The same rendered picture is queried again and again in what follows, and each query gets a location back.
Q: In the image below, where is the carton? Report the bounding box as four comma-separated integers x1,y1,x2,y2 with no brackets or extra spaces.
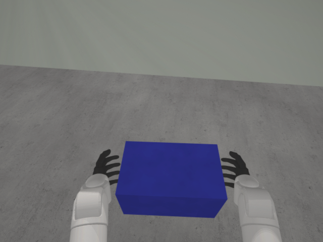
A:
115,141,228,218

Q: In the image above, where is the robot left hand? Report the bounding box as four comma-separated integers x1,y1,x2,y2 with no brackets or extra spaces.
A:
93,149,121,185

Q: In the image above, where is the right robot forearm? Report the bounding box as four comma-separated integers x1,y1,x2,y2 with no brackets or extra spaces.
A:
234,174,282,242

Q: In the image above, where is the robot right hand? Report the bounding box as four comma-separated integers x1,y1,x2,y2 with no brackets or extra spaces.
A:
221,151,250,188

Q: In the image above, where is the left robot forearm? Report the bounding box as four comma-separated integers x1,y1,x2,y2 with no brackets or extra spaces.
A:
70,173,112,242

